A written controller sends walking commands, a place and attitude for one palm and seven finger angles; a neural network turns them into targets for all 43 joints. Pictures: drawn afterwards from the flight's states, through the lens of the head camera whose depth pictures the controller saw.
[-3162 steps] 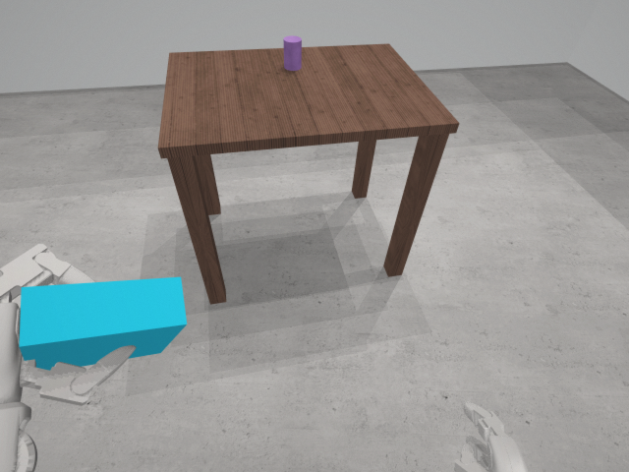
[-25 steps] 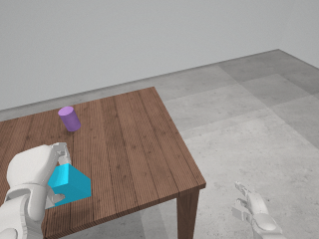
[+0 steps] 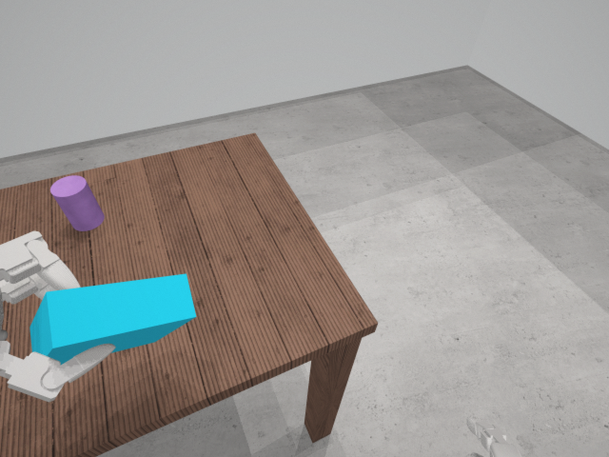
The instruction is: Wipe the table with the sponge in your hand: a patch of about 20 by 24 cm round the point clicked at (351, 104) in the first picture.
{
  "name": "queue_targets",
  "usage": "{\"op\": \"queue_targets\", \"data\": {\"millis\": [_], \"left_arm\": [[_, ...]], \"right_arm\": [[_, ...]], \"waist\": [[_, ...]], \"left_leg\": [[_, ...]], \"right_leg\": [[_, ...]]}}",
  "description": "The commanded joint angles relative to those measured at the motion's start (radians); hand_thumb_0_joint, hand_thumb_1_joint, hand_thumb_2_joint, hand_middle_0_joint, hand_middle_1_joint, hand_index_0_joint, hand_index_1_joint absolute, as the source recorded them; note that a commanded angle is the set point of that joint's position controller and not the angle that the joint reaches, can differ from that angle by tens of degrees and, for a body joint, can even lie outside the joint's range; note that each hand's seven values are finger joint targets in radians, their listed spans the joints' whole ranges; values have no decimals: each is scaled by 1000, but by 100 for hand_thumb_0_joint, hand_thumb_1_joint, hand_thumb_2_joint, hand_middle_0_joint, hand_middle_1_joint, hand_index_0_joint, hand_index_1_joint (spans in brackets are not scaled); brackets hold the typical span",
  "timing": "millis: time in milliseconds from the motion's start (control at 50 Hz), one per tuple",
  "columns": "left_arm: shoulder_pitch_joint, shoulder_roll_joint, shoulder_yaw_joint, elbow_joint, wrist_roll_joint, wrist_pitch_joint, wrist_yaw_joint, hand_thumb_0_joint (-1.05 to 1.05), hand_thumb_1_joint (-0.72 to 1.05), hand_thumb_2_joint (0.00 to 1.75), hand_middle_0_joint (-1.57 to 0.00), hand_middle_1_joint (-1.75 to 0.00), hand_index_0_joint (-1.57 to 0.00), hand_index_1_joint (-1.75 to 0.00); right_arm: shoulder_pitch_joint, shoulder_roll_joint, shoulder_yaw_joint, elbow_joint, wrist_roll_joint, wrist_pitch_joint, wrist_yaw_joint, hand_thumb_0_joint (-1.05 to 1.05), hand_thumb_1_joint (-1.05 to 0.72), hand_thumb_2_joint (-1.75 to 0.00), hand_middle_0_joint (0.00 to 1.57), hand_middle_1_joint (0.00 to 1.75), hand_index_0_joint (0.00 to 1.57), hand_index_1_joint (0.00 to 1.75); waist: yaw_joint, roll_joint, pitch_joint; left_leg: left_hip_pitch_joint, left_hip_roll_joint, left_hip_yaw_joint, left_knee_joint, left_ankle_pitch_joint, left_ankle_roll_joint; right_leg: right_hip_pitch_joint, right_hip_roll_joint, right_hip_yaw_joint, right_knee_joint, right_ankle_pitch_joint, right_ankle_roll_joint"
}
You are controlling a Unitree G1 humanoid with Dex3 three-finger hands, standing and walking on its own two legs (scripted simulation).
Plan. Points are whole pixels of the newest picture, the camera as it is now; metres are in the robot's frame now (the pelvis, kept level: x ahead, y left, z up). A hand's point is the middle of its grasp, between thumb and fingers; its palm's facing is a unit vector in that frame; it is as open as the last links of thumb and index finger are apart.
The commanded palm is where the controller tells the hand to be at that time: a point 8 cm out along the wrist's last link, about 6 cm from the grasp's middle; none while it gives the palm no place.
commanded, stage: step back with the hand held close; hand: left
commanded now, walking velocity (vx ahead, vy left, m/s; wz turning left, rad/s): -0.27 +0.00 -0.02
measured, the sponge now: (132, 318) +0.23 +0.20 +0.12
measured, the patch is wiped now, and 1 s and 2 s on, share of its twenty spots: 0.95 0.95 0.95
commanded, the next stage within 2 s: stop stepping back and stand still in 1.06 s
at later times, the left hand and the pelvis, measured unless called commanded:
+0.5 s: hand (19, 391) +0.14 +0.24 +0.17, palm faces +0.39 -0.85 -0.35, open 8.9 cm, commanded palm +0.10 +0.28 +0.19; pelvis -0.06 +0.00 -0.01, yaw +1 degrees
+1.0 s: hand out of the picture +0.08 +0.23 +0.17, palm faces +0.28 -0.91 -0.30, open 8.9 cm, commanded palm +0.04 +0.29 +0.19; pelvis -0.15 +0.02 -0.01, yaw -5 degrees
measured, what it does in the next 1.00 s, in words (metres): walks backwards: right foot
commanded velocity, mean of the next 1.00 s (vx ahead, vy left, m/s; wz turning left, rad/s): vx -0.36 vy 0.00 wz -0.03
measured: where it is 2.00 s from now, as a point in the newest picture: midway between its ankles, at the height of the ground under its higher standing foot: outside the picture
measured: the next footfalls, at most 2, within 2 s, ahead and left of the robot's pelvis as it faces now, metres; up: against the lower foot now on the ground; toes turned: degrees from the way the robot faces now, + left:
right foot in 0.94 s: -0.22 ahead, -0.12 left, +0.00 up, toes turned -3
left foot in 1.08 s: -0.08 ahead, +0.08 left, +0.00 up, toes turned -7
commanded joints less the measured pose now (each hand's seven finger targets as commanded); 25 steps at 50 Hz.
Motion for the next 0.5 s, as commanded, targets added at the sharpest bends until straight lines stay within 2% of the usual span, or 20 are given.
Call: {"op": "queue_targets", "data": {"millis": [0,20,40,60,100,120,140,160,180,200,220,240,260,300,340,360,400,440,460,480], "left_arm": [[-38,69,46,-98,-13,-58,9,0,10,130,-120,-160,-120,-160],[-57,69,34,-99,-12,-62,10,0,10,130,-120,-160,-120,-160],[-77,79,30,-103,-11,-67,14,0,10,130,-120,-160,-120,-160],[-105,55,1,-124,-10,-74,14,0,10,130,-120,-160,-120,-160],[-143,89,22,-166,-1,-89,24,0,10,130,-120,-160,-120,-160],[-157,98,27,-199,5,-96,29,0,10,130,-120,-160,-120,-160],[-177,147,69,-235,15,-103,35,0,10,130,-120,-160,-120,-160],[-175,117,60,-250,24,-112,36,0,10,130,-120,-160,-120,-160],[-182,129,79,-263,34,-120,37,0,10,130,-120,-160,-120,-160],[-177,131,97,-260,41,-127,36,0,10,130,-120,-160,-120,-160],[-171,129,106,-261,45,-134,33,0,10,130,-120,-160,-120,-160],[-158,151,131,-251,47,-139,30,0,10,130,-120,-160,-120,-160],[-146,105,106,-235,45,-144,21,0,10,130,-120,-160,-120,-160],[-129,88,104,-199,41,-152,8,0,10,130,-120,-160,-120,-160],[-98,70,83,-145,26,-148,-1,0,10,130,-120,-160,-120,-160],[-108,37,45,-148,18,-149,-5,0,10,130,-120,-160,-120,-160],[-132,44,18,-138,6,-140,-1,0,10,130,-120,-160,-120,-160],[-141,71,21,-145,2,-141,10,0,10,130,-120,-160,-120,-160],[-170,42,-15,-169,2,-145,12,0,10,130,-120,-160,-120,-160],[-190,83,12,-194,6,-149,20,0,10,130,-120,-160,-120,-160]], "right_arm": [[-146,-131,-35,-189,9,-84,-14,0,-90,-90,20,30,20,30],[-150,-131,-34,-189,11,-87,-16,0,-90,-90,20,30,20,30],[-156,-137,-35,-188,10,-92,-19,0,-90,-90,20,30,20,30],[-157,-124,-28,-185,10,-96,-19,0,-90,-90,20,30,20,30],[-163,-128,-26,-186,4,-111,-24,0,-90,-90,20,30,20,30],[-167,-127,-23,-186,1,-117,-25,0,-90,-90,20,30,20,30],[-167,-146,-29,-189,-4,-123,-27,0,-90,-90,20,30,20,30],[-168,-132,-23,-188,-8,-129,-28,0,-90,-90,20,30,20,30],[-169,-142,-27,-194,-11,-139,-28,0,-90,-90,20,30,20,30],[-163,-143,-30,-196,-17,-146,-28,0,-90,-90,20,30,20,30],[-154,-137,-32,-194,-21,-152,-26,0,-90,-90,20,30,20,30],[-150,-145,-39,-193,-24,-157,-24,0,-90,-90,20,30,20,30],[-138,-128,-35,-190,-26,-161,-20,0,-90,-90,20,30,20,30],[-125,-132,-39,-188,-24,-168,-13,0,-90,-90,20,30,20,30],[-116,-132,-42,-181,-16,-166,-9,0,-90,-90,20,30,20,30],[-118,-115,-36,-179,-10,-162,-9,0,-90,-90,20,30,20,30],[-132,-113,-41,-184,-5,-149,-8,0,-90,-90,20,30,20,30],[-131,-109,-45,-170,-8,-141,-13,0,-90,-90,20,30,20,30],[-140,-93,-39,-171,-5,-137,-13,0,-90,-90,20,30,20,30],[-151,-93,-37,-178,-8,-136,-15,0,-90,-90,20,30,20,30]], "waist": [[22,-45,-124],[18,-76,-115],[11,-62,-101],[8,-57,-102],[10,-30,-84],[10,2,-80],[11,72,-66],[14,128,-82],[19,166,-75],[23,206,-74],[25,211,-82],[26,248,-81],[24,238,-94],[25,173,-92],[16,83,-93],[12,38,-112],[6,-75,-100],[-4,-94,-110],[-9,-86,-109],[-7,-98,-101]], "left_leg": [[15,186,-207,-119,77,11],[4,168,-196,-90,15,7],[4,157,-191,-85,-41,3],[4,151,-188,-83,-90,3],[-35,153,-202,-103,-162,11],[-60,158,-217,-126,-202,17],[-112,174,-245,-180,-265,28],[-185,191,-266,-235,-326,48],[-260,209,-296,-286,-391,66],[-327,224,-315,-325,-435,79],[-358,230,-318,-337,-430,85],[-381,237,-322,-352,-442,88],[-378,240,-311,-346,-423,89],[-332,229,-285,-291,-359,85],[-228,191,-245,-213,-291,56],[-155,172,-217,-164,-215,37],[-50,139,-170,-37,-146,-4],[30,115,-136,54,-110,-29],[39,111,-131,77,-105,-35],[39,106,-122,99,-93,-39]], "right_leg": [[19,-117,78,-66,150,-34],[-2,-148,112,-82,188,-48],[-31,-170,137,-87,180,-63],[-48,-176,136,-90,151,-66],[-60,-172,147,-92,95,-64],[-48,-160,137,-76,69,-60],[-20,-129,119,-34,36,-49],[60,-89,76,26,39,-28],[125,-49,49,81,46,-10],[185,-23,32,128,49,2],[225,-8,24,158,51,9],[242,3,22,183,35,12],[256,6,15,185,31,15],[232,5,23,125,38,14],[145,-30,63,35,105,-9],[86,-60,87,3,163,-24],[-75,-154,200,-81,156,-66],[-154,-233,275,-144,187,-108],[-168,-258,275,-153,199,-118],[-184,-271,285,-161,221,-117]]}}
